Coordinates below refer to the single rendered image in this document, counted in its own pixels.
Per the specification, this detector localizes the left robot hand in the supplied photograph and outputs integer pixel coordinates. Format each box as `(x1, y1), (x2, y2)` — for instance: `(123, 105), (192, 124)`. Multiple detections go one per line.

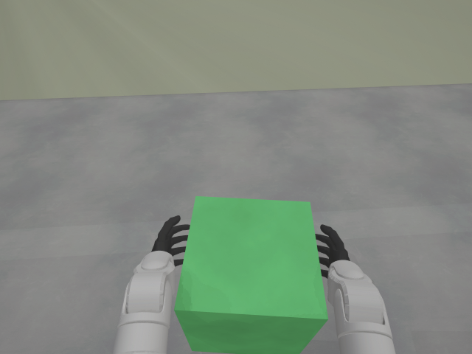
(152, 215), (190, 267)

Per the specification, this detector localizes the carton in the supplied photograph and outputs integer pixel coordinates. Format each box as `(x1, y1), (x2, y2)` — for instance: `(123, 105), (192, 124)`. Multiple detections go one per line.
(174, 196), (328, 354)

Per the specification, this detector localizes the robot left forearm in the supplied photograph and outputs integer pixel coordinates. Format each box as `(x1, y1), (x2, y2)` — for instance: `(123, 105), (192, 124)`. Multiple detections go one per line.
(113, 251), (176, 354)

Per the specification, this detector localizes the robot right forearm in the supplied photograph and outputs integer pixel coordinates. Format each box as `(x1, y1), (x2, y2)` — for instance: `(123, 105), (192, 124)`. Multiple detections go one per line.
(327, 260), (396, 354)

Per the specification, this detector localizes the right robot hand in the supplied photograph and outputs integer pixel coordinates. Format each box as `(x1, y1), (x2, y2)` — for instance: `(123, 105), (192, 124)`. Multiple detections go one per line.
(315, 224), (350, 278)

